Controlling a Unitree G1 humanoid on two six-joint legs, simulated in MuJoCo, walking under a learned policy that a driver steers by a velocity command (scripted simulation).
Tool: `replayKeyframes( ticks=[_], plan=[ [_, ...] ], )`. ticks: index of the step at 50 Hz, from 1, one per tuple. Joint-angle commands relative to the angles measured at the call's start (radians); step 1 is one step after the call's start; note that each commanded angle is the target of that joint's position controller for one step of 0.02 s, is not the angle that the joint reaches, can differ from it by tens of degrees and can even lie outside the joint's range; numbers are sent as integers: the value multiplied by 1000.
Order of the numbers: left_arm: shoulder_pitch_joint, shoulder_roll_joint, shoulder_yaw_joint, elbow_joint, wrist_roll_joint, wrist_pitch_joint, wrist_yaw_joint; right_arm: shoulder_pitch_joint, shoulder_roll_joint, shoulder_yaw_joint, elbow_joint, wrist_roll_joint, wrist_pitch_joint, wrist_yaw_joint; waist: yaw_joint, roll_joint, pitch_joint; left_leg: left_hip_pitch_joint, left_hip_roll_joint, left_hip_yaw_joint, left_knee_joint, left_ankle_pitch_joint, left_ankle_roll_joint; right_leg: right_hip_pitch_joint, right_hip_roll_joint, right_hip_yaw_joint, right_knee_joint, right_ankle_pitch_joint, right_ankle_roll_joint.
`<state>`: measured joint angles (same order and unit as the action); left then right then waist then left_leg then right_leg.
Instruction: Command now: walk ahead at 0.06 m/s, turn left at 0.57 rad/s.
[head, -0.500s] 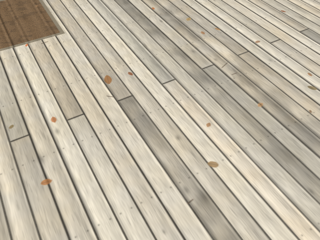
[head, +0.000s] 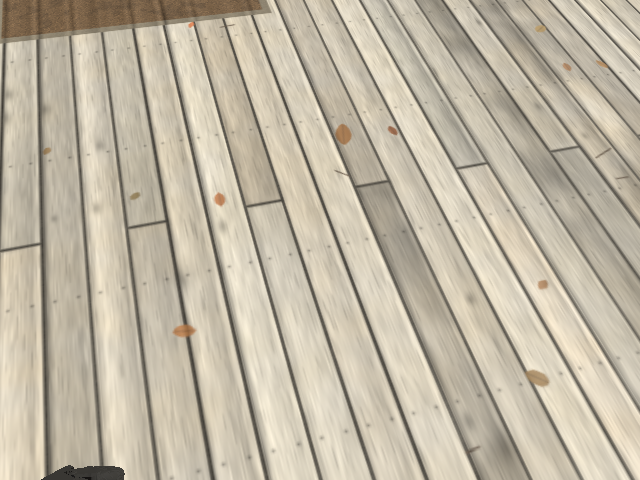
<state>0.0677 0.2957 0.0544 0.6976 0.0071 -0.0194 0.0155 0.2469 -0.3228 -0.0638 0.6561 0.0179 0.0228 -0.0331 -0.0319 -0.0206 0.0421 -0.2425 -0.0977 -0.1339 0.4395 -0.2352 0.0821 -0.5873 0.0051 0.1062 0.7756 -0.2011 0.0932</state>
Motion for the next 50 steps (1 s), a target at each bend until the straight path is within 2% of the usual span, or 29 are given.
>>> replayKeyframes(
  ticks=[1, 5, 7, 8, 9, 10, 11, 12, 14, 15, 17, 21, 25, 27, 28, 29, 30, 31, 32, 33, 34, 36, 40, 43, 46, 47, 48, 49, 50],
  plan=[
    [-61, 89, 25, -78, -5, -17, -4, 1, -176, -53, -68, -1, 5, -9, -2, 142, -119, 134, 253, -252, -21, 514, 123, 17, 28, 2, -65, -11, -1],
    [-53, 109, 36, -80, -9, -39, -16, -30, -169, -52, -90, 4, 15, -10, 11, 171, -123, 174, 235, -349, 50, 532, 107, 103, 51, 4, -212, -48, -35],
    [11, 123, 47, -63, -5, -50, -16, -87, -157, -47, -113, 10, 14, -11, 62, 168, -135, 116, 173, -342, 110, 456, 54, 293, 25, -6, -414, 169, -73],
    [55, 184, 63, -65, 9, -50, -8, -69, -115, -34, -130, -5, 8, -9, 57, 72, -206, 17, 116, -281, 239, 284, 5, 488, -134, 108, -403, 389, -137],
    [47, 242, 71, -65, 27, -35, -1, 42, -69, -22, -131, -15, 1, -7, -15, -196, -227, -222, -46, -122, 445, -320, -67, 666, -346, 352, -361, 779, -314],
    [104, 174, 60, -48, 15, -26, -3, 78, -149, -40, -115, -18, -1, -3, 10, -234, -247, -320, -22, -55, 653, -529, -123, 662, -461, 470, -364, 800, -418],
    [84, 129, 46, -62, 3, -24, -1, 68, -201, -61, -94, -7, 3, 1, 19, -139, -201, -344, 23, -53, 769, -458, -153, 621, -414, 371, -358, 739, -401],
    [51, 105, 40, -66, 3, -17, 2, 43, -200, -67, -81, 2, 15, 0, 15, -91, -171, -356, 47, -28, 807, -385, -173, 588, -339, 254, -350, 663, -349],
    [10, 108, 36, -69, -2, -5, 8, 10, -159, -59, -89, 7, 35, 2, 12, -87, -127, -350, 75, 7, 783, -287, -190, 513, -273, 143, -381, 545, -311],
    [7, 120, 39, -64, 4, 2, 13, -1, -125, -49, -97, 9, 38, 6, 14, -105, -116, -325, 76, 45, 747, -257, -193, 481, -245, 91, -404, 527, -309],
    [16, 134, 45, -57, 10, 12, 20, -31, -93, -37, -117, 11, 38, 10, 31, -146, -125, -310, 88, 86, 662, -234, -195, 495, -246, 46, -425, 510, -324],
    [4, 172, 59, -52, 3, 22, 17, -72, -81, -26, -143, 0, 35, 23, 50, -158, -154, -201, 133, 122, 464, -178, -172, 481, -284, -16, -440, 454, -330],
    [7, 196, 66, -40, -17, 23, 5, -58, -102, -36, -149, 2, 42, 40, 43, -164, -139, -106, 130, 164, 282, -120, -127, 459, -309, -44, -420, 329, -300],
    [5, 187, 61, -27, -37, 24, 2, 1, -93, -42, -127, -5, 41, 44, 4, -133, -134, 28, 92, 194, 75, 7, -77, 403, -282, -75, -343, 232, -245],
    [58, 150, 50, -1, -35, 23, -2, 29, -113, -50, -118, -10, 39, 37, 1, -64, -129, 139, 94, 152, -20, 114, -44, 320, -241, -123, -257, 124, -178],
    [88, 72, 25, -12, 10, 21, -11, 43, -202, -68, -135, -13, 34, 21, 32, 213, -138, 277, 324, -157, -85, 407, 31, 118, -131, -234, 6, -205, -70],
    [11, 91, 28, -59, 14, 22, 2, 22, -250, -68, -159, -46, 16, 25, -3, 326, -127, 176, 511, -357, -106, 494, 231, -24, -27, -166, 214, -471, -30],
    [-21, 143, 45, -55, -3, 27, 11, 28, -198, -54, -152, -58, -4, 31, -35, 226, -134, 136, 473, -309, -121, 429, 252, -16, -53, -85, 333, -457, -29],
    [-3, 147, 50, -43, -15, 32, 13, -10, -163, -41, -135, -52, -18, 33, -4, 201, -108, 113, 410, -222, -114, 370, 200, -11, -65, -65, 358, -386, -37],
    [30, 140, 53, -14, -12, 37, 18, -56, -145, -37, -132, -39, -23, 31, 19, 162, -101, 116, 356, -165, -110, 310, 150, -5, -73, -60, 344, -318, -35],
    [43, 143, 55, -4, -4, 41, 20, -88, -124, -27, -130, -27, -26, 27, 28, 167, -94, 111, 337, -133, -103, 364, 131, 7, -73, -61, 339, -260, -24],
    [77, 122, 50, 15, -9, 40, 14, -102, -84, -7, -123, -31, -29, 19, 48, 165, -120, 94, 306, -76, -97, 462, 129, 85, -60, -69, 342, -181, -7],
    [46, 76, 27, 12, -12, 42, 7, -99, -75, -5, -100, -32, -26, 15, 23, 158, -111, 130, 291, -66, -93, 387, 131, 159, -68, -73, 88, -163, 2],
    [38, 84, 23, 8, -14, 42, 5, -90, -91, -10, -75, -34, -19, 21, 5, 163, -91, 106, 305, -109, -91, 315, 152, 233, -59, -85, -51, -210, -5],
    [83, 74, 18, 31, -13, 35, 3, -118, -64, 2, -50, -23, -19, 27, 36, 143, -80, 70, 287, -127, -71, 264, 134, 337, -47, -95, -262, -98, -25],
    [107, 68, 12, 42, -3, 29, 0, -113, -50, 8, -35, -17, -22, 29, 56, 118, -79, 40, 267, -115, -65, 238, 101, 417, -50, -91, -396, 60, -40],
    [118, 98, 14, 44, 10, 23, 1, -80, -36, 13, -21, -26, -30, 30, 45, 74, -101, 7, 235, -101, -54, 182, 53, 504, -94, -37, -407, 210, -61],
    [119, 162, 26, 41, 10, 23, 5, -42, -41, 11, -15, -44, -41, 37, 2, -23, -111, -24, 173, -45, -27, 92, 13, 539, -149, -4, -350, 339, -91],
    [96, 158, 31, 59, -4, 22, 1, -40, -36, 10, -11, -44, -43, 38, -10, -98, -106, 15, 122, 18, -39, 45, -22, 455, -131, -19, -329, 183, -124]
  ],
)
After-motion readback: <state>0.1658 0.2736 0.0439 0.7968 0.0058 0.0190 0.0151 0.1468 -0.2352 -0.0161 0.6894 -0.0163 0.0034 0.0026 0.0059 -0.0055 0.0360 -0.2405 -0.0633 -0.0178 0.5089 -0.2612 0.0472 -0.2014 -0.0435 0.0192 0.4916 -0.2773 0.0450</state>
